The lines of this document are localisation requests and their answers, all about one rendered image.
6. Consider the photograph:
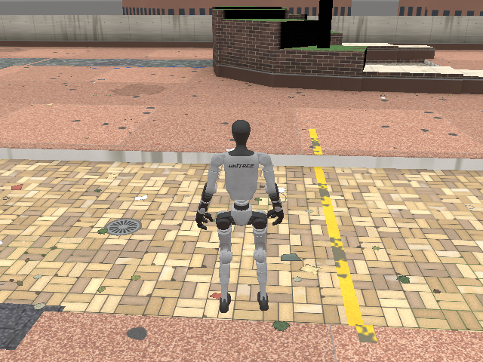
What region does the right robot hand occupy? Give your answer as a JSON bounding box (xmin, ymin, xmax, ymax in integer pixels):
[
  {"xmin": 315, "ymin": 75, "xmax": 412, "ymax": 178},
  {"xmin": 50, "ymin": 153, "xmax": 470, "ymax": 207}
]
[{"xmin": 267, "ymin": 209, "xmax": 284, "ymax": 225}]

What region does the right robot upper arm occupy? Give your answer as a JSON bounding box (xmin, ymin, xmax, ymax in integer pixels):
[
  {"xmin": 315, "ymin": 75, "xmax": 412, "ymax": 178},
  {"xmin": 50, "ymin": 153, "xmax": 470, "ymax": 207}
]
[{"xmin": 257, "ymin": 152, "xmax": 276, "ymax": 194}]

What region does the left robot forearm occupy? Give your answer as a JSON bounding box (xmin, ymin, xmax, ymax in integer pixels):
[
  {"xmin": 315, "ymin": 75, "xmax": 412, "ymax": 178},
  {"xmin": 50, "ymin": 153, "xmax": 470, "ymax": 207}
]
[{"xmin": 198, "ymin": 183, "xmax": 213, "ymax": 214}]

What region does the right robot forearm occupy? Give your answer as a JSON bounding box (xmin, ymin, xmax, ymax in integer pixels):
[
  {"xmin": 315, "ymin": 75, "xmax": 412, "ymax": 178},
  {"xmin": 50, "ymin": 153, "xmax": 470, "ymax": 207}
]
[{"xmin": 269, "ymin": 183, "xmax": 282, "ymax": 212}]

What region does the robot right foot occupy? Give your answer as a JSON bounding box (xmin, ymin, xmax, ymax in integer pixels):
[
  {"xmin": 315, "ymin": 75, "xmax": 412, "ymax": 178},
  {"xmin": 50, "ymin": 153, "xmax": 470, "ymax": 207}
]
[{"xmin": 257, "ymin": 292, "xmax": 269, "ymax": 311}]

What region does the left robot hand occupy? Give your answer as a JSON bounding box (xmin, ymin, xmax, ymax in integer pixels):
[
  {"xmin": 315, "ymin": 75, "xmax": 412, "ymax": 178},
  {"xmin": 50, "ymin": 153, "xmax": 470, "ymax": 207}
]
[{"xmin": 195, "ymin": 211, "xmax": 213, "ymax": 230}]

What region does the left robot upper arm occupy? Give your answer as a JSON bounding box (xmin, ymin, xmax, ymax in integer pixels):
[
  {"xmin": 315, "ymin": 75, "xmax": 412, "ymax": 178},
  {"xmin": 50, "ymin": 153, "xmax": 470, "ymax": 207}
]
[{"xmin": 205, "ymin": 152, "xmax": 226, "ymax": 194}]

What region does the robot left foot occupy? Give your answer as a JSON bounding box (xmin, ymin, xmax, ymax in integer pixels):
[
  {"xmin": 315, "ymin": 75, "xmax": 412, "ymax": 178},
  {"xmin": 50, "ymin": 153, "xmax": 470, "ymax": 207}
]
[{"xmin": 220, "ymin": 293, "xmax": 231, "ymax": 313}]

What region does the robot foot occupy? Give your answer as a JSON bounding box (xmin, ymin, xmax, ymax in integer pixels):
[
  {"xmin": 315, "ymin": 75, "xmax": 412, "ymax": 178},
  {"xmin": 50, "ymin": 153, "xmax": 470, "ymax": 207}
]
[
  {"xmin": 257, "ymin": 292, "xmax": 269, "ymax": 311},
  {"xmin": 220, "ymin": 293, "xmax": 231, "ymax": 313}
]

